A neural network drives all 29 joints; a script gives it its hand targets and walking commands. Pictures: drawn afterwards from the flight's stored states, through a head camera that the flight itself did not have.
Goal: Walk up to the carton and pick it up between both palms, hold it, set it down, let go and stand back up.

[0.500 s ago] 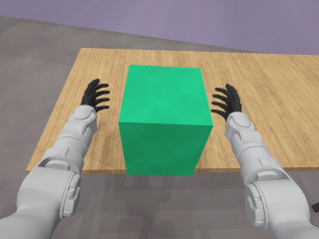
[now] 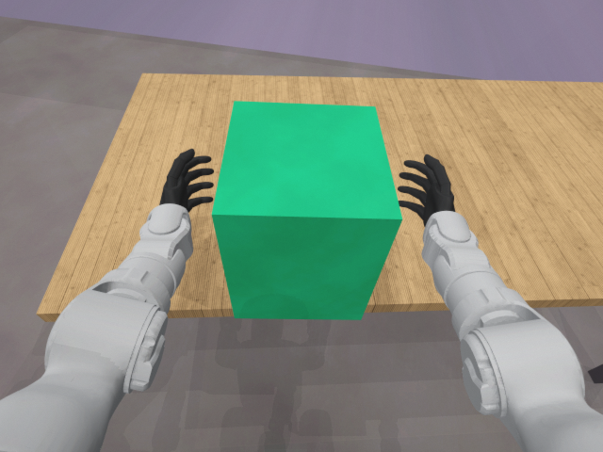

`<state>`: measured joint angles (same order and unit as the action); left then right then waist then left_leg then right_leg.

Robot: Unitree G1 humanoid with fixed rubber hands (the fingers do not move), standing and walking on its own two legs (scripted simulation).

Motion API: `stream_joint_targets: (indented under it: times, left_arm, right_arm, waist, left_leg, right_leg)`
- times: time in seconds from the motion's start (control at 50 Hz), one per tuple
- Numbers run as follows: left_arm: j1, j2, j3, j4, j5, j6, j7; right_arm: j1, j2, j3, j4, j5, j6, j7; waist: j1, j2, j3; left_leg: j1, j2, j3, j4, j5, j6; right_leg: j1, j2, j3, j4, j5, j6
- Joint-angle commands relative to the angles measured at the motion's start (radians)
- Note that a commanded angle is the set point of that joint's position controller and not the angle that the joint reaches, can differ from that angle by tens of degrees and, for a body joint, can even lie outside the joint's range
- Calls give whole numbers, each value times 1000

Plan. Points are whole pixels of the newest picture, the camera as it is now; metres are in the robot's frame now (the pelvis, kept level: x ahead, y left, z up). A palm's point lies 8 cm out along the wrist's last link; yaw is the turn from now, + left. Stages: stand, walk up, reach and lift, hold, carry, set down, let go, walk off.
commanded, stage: reach and lift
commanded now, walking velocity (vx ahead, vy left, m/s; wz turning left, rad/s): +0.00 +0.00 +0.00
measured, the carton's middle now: (301, 217) +0.45 +0.02 +0.06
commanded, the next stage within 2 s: none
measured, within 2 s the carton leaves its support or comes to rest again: leaves its support in 1.96 s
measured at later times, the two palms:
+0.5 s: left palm (200, 198) +0.44 +0.16 +0.09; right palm (410, 212) +0.44 -0.13 +0.09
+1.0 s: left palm (197, 205) +0.43 +0.16 +0.09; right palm (408, 223) +0.42 -0.13 +0.09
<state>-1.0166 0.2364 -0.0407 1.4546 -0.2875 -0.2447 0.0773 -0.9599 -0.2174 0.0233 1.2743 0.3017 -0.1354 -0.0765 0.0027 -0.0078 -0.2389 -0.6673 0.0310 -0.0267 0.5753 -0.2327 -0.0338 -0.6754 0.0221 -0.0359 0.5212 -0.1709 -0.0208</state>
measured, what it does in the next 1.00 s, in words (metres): stands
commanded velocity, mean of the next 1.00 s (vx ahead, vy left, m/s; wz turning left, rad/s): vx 0.00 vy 0.00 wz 0.00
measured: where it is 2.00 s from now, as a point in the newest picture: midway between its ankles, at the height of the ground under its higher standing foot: outside the picture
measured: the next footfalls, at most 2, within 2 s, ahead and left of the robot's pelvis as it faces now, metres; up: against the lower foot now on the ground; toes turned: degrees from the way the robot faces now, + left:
none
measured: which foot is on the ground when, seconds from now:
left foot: down 0.00-1.00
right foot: down 0.00-1.00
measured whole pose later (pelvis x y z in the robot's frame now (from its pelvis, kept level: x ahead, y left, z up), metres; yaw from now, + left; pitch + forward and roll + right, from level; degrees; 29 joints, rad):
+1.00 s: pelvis +0.03 +0.01 +0.02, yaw +0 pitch +4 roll -1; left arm -0.76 -0.07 0.52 0.93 0.37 -0.06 0.03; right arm -0.70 0.13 -0.62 0.89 -0.45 -0.17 -0.02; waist 0.02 -0.01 -0.01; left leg -0.20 0.03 -0.01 0.35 -0.21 -0.02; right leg -0.20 0.02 -0.02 0.27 -0.13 0.00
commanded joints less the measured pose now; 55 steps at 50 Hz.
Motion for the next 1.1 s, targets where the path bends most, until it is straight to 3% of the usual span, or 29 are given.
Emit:
stream_joint_targets:
  times: [0.0,0.08,0.1,0.14,0.26,0.34,0.38,0.42,0.5,0.54,0.56,0.6,0.64,0.72,0.78,0.8,0.96,1.08]
  left_arm:
    - [-560,117,-11,-202,-19,-70,5]
    - [-557,99,16,-209,-3,-78,4]
    - [-559,83,21,-198,15,-79,5]
    - [-536,73,51,-187,42,-75,4]
    - [-556,21,145,-226,158,-53,23]
    - [-533,-43,210,-292,240,-18,25]
    - [-532,-114,237,-342,279,-18,11]
    - [-522,-182,308,-362,376,-14,-19]
    - [-451,-594,337,-324,589,-13,-144]
    - [-405,-674,337,-329,618,-11,-162]
    - [-404,-683,343,-344,631,-4,-158]
    - [-372,-678,361,-371,655,21,-151]
    - [-339,-657,399,-392,684,52,-152]
    - [-314,-670,394,-459,681,92,-157]
    - [-292,-706,360,-496,668,112,-153]
    - [-277,-692,368,-500,681,119,-151]
    - [-225,-755,309,-572,682,155,-151]
    - [-229,-756,295,-589,666,164,-153]
  right_arm:
    - [-543,-111,-27,-221,-20,-50,4]
    - [-545,-70,-45,-245,-61,-44,-6]
    - [-538,-51,-50,-222,-67,-40,-9]
    - [-527,-26,-56,-212,-95,-35,-14]
    - [-536,10,-185,-254,-209,-46,-46]
    - [-508,75,-219,-274,-259,-47,-56]
    - [-496,159,-246,-309,-310,-50,-38]
    - [-484,255,-311,-338,-419,-54,-7]
    - [-428,720,-352,-365,-704,-72,122]
    - [-400,770,-370,-398,-769,-94,160]
    - [-393,760,-380,-394,-778,-100,173]
    - [-367,744,-394,-378,-795,-99,180]
    - [-333,738,-405,-362,-818,-89,179]
    - [-330,755,-400,-398,-831,-92,179]
    - [-310,781,-384,-385,-818,-95,185]
    - [-283,786,-379,-367,-814,-91,184]
    - [-286,783,-339,-420,-781,-118,178]
    - [-294,787,-317,-434,-762,-123,177]
  waist:
    - [-4,38,-680]
    - [-3,7,-709]
    - [-7,25,-698]
    - [-7,-18,-659]
    - [-11,30,-663]
    - [1,48,-663]
    - [-2,39,-651]
    - [8,38,-624]
    - [13,27,-475]
    - [18,54,-472]
    - [21,68,-463]
    - [15,43,-389]
    - [19,12,-309]
    - [24,-19,-268]
    - [15,4,-298]
    - [27,-1,-267]
    - [25,52,-286]
    - [24,21,-281]
  left_leg:
    - [184,-25,60,-6,302,-46]
    - [152,-32,65,-8,291,-40]
    - [142,-33,64,-11,298,-37]
    - [131,-35,70,-35,253,-27]
    - [171,-36,82,-51,309,-45]
    - [268,-39,90,-43,425,-57]
    - [277,-39,92,-64,426,-54]
    - [289,-42,103,-94,416,-46]
    - [347,-48,120,-186,340,-33]
    - [389,-41,119,-205,338,-35]
    - [402,-36,125,-206,355,-43]
    - [456,-29,127,-212,395,-50]
    - [442,-31,137,-236,352,-37]
    - [412,-38,154,-261,324,-18]
    - [471,-34,157,-252,380,-30]
    - [477,-34,159,-243,405,-32]
    - [510,-33,157,-220,486,-47]
    - [472,-34,151,-229,458,-34]
  right_leg:
    - [380,-10,6,19,264,33]
    - [431,-19,16,34,303,42]
    - [441,-22,24,33,304,42]
    - [457,-19,16,25,283,45]
    - [492,-12,8,4,315,38]
    - [520,-2,3,-12,413,37]
    - [550,-2,-5,-22,422,37]
    - [593,-5,-12,-47,415,38]
    - [726,-12,-32,-111,417,48]
    - [733,-10,-38,-127,409,39]
    - [725,-6,-47,-134,393,34]
    - [712,7,-55,-155,376,36]
    - [734,7,-51,-177,327,39]
    - [810,4,-50,-172,375,61]
    - [800,1,-59,-182,395,58]
    - [806,3,-59,-181,406,62]
    - [820,3,-68,-174,475,54]
    - [847,-1,-68,-168,484,55]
